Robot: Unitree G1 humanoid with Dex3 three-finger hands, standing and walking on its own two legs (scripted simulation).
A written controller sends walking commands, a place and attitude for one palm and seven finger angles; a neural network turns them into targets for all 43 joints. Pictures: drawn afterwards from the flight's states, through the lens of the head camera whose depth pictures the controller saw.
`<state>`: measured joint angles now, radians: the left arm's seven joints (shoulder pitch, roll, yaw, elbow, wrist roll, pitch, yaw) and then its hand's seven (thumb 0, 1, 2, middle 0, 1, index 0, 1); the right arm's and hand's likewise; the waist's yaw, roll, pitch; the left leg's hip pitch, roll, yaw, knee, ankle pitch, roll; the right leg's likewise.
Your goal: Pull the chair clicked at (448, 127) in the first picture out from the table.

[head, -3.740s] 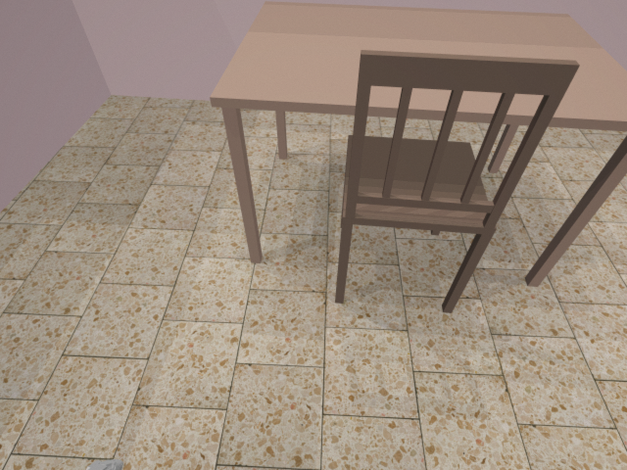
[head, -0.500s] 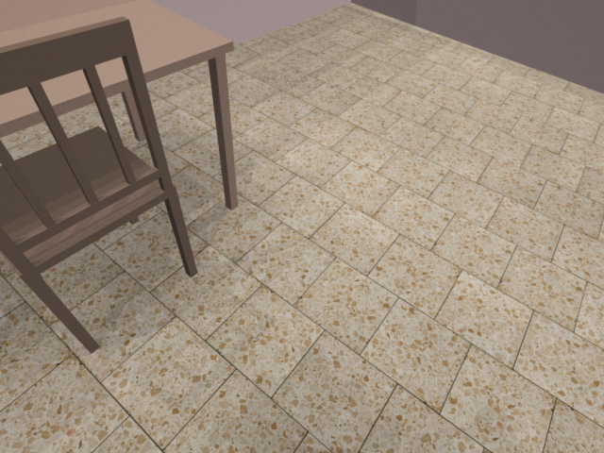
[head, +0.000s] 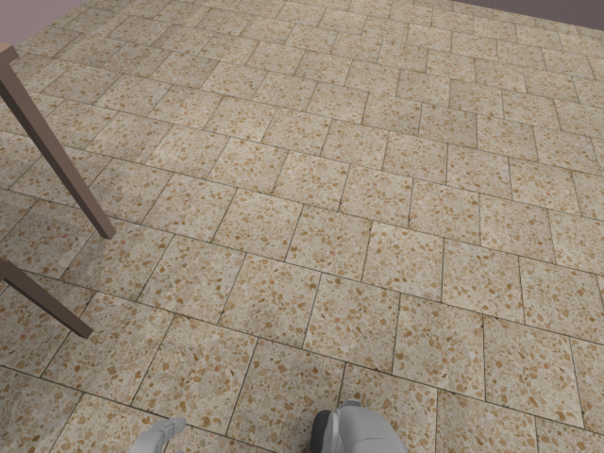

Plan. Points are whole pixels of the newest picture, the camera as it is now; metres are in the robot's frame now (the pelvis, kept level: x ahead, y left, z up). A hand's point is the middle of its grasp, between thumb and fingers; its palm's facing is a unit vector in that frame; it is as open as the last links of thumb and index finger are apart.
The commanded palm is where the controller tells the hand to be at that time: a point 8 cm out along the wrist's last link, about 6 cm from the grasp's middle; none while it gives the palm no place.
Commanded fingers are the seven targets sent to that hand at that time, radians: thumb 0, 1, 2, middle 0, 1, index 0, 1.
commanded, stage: walk to a spot facing it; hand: left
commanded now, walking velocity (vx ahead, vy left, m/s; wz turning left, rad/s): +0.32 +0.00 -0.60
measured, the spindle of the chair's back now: out of the picture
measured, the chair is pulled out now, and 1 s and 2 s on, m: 0.00 0.00 0.00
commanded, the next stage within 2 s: turn to face it in 0.48 s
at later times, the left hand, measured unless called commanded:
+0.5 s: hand (189, 395) +0.21 +0.17 -0.14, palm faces -0.09 -0.97 -0.24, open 7.4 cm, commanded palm none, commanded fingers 0.00 0.90 0.90 -0.20 -0.30 -0.20 -0.30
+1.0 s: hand (227, 259) +0.45 +0.13 -0.14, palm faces -0.21 -0.96 -0.20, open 7.4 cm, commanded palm none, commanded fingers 0.00 0.90 0.90 -0.20 -0.30 -0.20 -0.30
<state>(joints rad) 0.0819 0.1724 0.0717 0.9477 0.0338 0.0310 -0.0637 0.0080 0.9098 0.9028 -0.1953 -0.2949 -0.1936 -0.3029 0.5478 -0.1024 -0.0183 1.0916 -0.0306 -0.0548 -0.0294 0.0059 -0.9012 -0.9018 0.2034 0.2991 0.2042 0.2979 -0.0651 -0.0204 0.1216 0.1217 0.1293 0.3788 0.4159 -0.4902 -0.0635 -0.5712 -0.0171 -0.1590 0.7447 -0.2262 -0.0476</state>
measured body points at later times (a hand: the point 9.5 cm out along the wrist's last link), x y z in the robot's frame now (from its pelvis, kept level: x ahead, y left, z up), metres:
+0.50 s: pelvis +0.19 -0.03 +0.02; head +0.21 -0.04 +0.47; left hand +0.22 +0.22 -0.12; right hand +0.32 -0.28 -0.10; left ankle +0.32 +0.12 -0.66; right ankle +0.14 -0.08 -0.72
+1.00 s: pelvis +0.30 -0.01 +0.02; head +0.33 -0.01 +0.47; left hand +0.46 +0.19 -0.13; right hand +0.21 -0.25 -0.13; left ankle +0.35 +0.08 -0.72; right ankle +0.25 -0.14 -0.68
